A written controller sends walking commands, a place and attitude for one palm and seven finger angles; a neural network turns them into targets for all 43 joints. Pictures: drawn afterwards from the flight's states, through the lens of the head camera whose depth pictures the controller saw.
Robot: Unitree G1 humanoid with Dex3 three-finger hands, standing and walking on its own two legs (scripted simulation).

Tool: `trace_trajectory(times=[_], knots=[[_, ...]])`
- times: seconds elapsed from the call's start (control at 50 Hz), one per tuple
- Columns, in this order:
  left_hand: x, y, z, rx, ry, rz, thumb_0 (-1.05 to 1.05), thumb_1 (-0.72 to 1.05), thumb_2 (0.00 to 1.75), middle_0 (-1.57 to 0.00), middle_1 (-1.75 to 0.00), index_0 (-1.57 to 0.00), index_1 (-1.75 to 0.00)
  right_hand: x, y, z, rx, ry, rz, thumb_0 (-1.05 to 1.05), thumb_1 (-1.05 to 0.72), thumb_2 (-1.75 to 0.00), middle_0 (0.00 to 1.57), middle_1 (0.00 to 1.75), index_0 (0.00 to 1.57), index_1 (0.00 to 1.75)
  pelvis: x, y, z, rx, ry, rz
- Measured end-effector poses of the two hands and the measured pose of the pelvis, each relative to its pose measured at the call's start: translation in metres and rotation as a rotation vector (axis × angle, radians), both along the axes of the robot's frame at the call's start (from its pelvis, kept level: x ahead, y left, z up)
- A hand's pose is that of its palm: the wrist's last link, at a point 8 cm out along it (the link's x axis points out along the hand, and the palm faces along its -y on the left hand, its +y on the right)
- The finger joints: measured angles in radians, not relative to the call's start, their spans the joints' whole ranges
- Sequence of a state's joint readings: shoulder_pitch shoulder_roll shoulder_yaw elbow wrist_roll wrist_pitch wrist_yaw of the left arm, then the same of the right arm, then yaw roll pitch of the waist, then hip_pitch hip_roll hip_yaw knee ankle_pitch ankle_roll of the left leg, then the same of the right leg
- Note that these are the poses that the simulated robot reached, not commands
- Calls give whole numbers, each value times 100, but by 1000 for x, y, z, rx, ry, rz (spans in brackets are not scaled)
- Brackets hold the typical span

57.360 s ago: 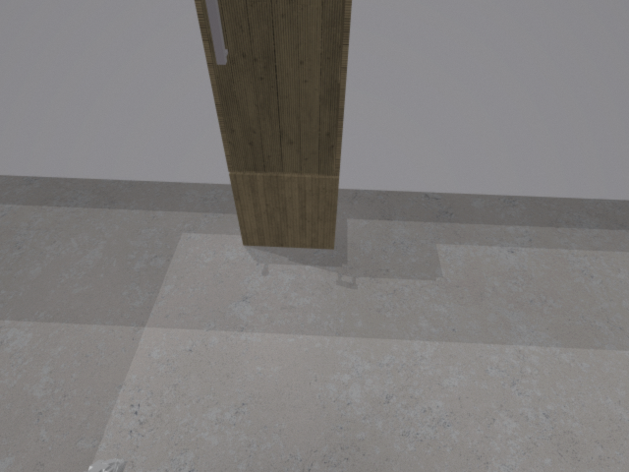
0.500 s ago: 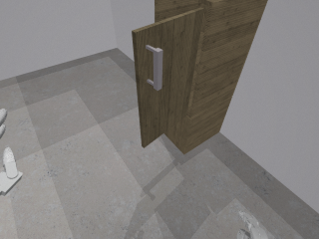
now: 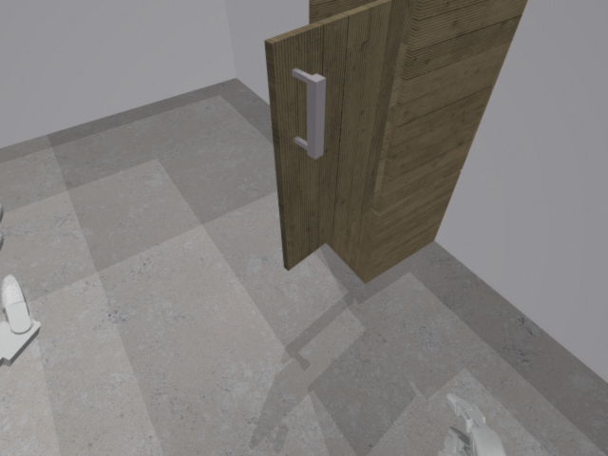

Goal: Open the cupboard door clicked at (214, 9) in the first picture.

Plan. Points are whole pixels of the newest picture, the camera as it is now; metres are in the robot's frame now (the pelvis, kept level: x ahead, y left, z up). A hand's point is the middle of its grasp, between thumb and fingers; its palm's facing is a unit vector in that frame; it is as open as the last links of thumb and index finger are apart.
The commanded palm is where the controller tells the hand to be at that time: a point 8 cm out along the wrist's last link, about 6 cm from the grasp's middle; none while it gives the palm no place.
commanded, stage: let the arm hang, fingers relaxed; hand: left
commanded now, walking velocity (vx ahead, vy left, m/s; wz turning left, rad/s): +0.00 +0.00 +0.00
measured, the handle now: (307, 114) +0.64 +0.03 +0.13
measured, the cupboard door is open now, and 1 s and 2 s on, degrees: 99 99 99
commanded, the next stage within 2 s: look to check the result in 1.14 s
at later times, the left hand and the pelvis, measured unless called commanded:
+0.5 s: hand out of the picture -0.02 +0.20 -0.17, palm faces +0.10 -0.97 -0.21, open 7.1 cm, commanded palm none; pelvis -0.01 +0.02 +0.01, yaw +3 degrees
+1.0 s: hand out of the picture -0.03 +0.19 -0.17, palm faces +0.08 -0.98 -0.17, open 7.4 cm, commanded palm none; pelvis -0.02 +0.03 +0.01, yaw +1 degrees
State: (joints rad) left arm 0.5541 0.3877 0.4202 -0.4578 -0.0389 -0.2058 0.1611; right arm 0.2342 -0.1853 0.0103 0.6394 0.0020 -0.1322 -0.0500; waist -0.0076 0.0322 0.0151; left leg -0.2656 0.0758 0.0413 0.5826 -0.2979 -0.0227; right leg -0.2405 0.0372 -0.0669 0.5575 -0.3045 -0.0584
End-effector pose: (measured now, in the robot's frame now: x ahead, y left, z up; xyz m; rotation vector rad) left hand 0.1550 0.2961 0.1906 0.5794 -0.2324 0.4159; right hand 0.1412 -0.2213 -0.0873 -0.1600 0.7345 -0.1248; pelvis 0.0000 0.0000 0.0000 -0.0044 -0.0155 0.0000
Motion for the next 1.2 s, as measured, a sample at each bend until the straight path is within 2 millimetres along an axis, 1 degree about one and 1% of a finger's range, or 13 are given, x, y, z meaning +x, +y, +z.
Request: trace_trajectory(times=[0.04,0.08,0.16,0.24,0.28,0.32,0.4,0.5,0.62,0.72,0.86,0.98,1.2], knots=[[1,-2,-3,-15,11,-4,1,89,90,-21,-30,-21,-30,4,1,-1,-1,11,8,1,-90,-90,20,30,20,30,2,1,0,1,1,4],[10,2,-30,-35,104,-17,1,89,90,-21,-30,-21,-30,8,0,-9,11,28,43,1,-90,-90,20,30,20,30,3,4,-2,5,15,24],[17,8,-152,-251,578,56,0,90,90,-20,-30,-20,-30,7,-7,-36,5,146,72,0,-90,-90,20,30,20,30,-1,11,-9,16,34,36],[-31,-25,-264,-460,1038,99,1,90,90,-20,-30,-20,-30,-12,-13,-43,-14,250,42,0,-91,-90,20,30,20,30,-4,10,-8,19,19,37],[-66,-48,-301,-556,1206,102,1,91,90,-20,-30,-20,-30,-28,-15,-42,-36,313,22,0,-91,-90,20,30,20,30,-5,10,-7,15,6,40],[-98,-64,-323,-655,1308,145,0,93,89,-20,-30,-20,-30,-48,-16,-39,-58,386,6,0,-91,-90,20,30,20,30,-5,10,-4,15,-4,43],[-140,-54,-332,-710,1396,244,-3,100,89,-21,-30,-21,-30,-89,-11,-38,-76,541,0,0,-91,-90,20,30,19,30,-6,10,3,-4,-8,55],[-185,-44,-326,-711,1517,312,-2,97,89,-21,-30,-20,-30,-127,4,-43,-38,655,-21,0,-91,-90,20,30,19,30,-8,16,9,-10,-9,52],[-213,-38,-318,-697,1590,362,0,93,89,-20,-30,-20,-30,-155,28,-52,31,707,-40,0,-91,-90,20,30,19,30,-10,24,11,-4,-14,40],[-215,-39,-317,-696,1589,359,0,92,90,-20,-30,-20,-30,-168,45,-57,74,722,-49,0,-91,-90,20,30,19,30,-12,28,12,1,-19,31],[-200,-49,-322,-713,1549,306,0,91,90,-20,-30,-20,-30,-176,56,-58,97,717,-65,0,-91,-90,20,30,19,30,-14,32,11,5,-23,24],[-189,-56,-326,-725,1527,267,0,91,90,-20,-30,-20,-30,-180,57,-57,92,713,-83,0,-91,-90,20,30,19,30,-16,34,10,5,-21,21],[-195,-50,-325,-726,1543,290,1,91,90,-20,-30,-20,-30,-180,51,-54,71,718,-92,0,-91,-90,20,30,19,30,-15,36,10,4,-15,22]])
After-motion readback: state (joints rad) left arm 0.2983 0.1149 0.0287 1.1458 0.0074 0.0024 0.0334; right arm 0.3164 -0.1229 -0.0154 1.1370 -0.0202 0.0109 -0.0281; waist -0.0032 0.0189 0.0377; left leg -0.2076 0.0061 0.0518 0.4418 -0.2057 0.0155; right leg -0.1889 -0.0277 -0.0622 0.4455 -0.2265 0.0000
